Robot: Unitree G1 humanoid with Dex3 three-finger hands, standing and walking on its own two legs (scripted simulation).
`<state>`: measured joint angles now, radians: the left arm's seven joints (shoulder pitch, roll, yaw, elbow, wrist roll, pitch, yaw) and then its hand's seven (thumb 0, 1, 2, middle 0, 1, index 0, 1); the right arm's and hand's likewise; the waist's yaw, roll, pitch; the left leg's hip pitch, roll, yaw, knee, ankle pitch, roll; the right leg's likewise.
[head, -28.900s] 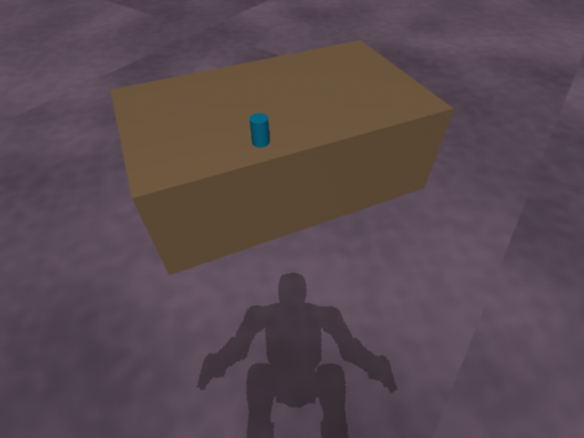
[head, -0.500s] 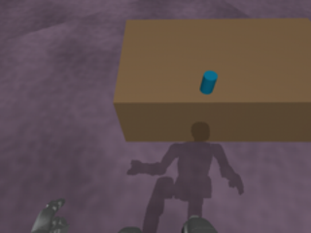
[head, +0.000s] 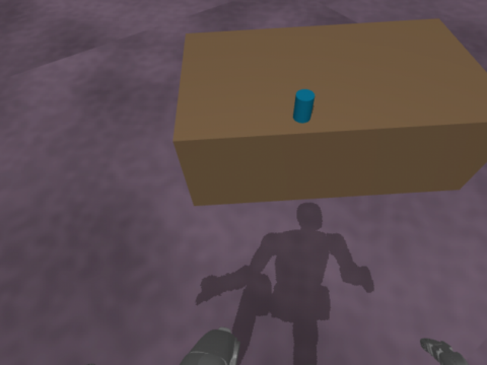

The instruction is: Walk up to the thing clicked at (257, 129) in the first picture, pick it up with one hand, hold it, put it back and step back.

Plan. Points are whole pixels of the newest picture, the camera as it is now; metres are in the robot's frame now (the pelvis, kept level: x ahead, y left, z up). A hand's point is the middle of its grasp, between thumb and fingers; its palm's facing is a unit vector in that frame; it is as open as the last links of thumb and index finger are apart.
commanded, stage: step back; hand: right
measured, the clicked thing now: (303, 106) +0.96 -0.15 -0.26
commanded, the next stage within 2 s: stand in 1.36 s
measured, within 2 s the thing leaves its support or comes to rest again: neither
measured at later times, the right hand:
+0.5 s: hand out of the picture -0.04 -0.28 -0.14, palm faces -0.03 +0.91 -0.42, open 7.4 cm
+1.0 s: hand out of the picture -0.07 -0.26 -0.14, palm faces -0.04 +0.93 -0.36, open 7.4 cm
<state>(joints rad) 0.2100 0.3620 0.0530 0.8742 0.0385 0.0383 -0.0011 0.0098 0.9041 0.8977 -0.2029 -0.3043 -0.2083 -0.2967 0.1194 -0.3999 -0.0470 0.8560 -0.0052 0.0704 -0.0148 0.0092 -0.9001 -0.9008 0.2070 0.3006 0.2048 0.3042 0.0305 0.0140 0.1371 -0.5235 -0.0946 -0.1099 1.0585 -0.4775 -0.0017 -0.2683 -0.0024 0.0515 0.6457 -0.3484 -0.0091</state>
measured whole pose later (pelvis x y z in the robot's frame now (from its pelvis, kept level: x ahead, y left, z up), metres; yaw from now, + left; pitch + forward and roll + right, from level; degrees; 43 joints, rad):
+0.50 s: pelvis -0.15 -0.01 +0.00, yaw +0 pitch -3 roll -2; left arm 0.22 0.37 0.07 0.94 0.04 0.01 -0.02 0.01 0.91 0.90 -0.20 -0.30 -0.21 -0.30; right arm 0.16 -0.39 -0.05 0.89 -0.05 0.03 0.00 0.01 -0.90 -0.90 0.21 0.30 0.21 0.30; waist 0.01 0.03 0.09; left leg -0.41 0.05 -0.03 0.71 -0.34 0.01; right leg -0.20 0.05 0.04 0.60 -0.36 -0.01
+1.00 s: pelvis -0.14 +0.00 +0.01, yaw +2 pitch -2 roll -1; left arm 0.16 0.39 0.06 1.02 0.03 -0.02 -0.02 0.01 0.91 0.90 -0.20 -0.30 -0.20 -0.30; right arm 0.22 -0.34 -0.03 1.01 -0.02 0.00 0.01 0.01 -0.90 -0.90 0.21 0.30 0.21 0.30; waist -0.01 0.01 0.05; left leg -0.27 0.01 -0.04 0.62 -0.32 0.00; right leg -0.22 0.00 -0.02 0.54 -0.27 0.00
